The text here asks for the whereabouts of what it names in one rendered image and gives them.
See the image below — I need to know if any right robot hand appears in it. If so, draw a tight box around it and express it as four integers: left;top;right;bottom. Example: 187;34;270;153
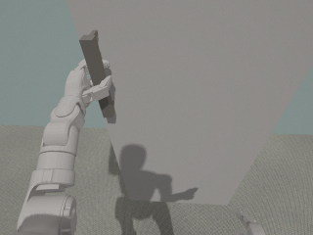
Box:
235;211;266;235

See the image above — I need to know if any handle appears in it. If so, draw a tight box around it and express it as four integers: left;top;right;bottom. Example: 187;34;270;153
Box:
79;29;114;118

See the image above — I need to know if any robot left upper arm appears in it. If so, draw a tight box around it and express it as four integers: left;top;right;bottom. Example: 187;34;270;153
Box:
8;194;77;235

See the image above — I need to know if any fridge door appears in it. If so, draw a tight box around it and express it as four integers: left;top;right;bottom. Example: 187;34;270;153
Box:
67;0;313;206

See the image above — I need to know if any left robot hand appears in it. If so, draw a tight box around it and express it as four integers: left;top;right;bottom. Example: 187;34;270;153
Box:
64;59;114;109

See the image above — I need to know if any robot left forearm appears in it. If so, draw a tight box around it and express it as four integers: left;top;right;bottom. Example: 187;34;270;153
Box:
17;95;86;232

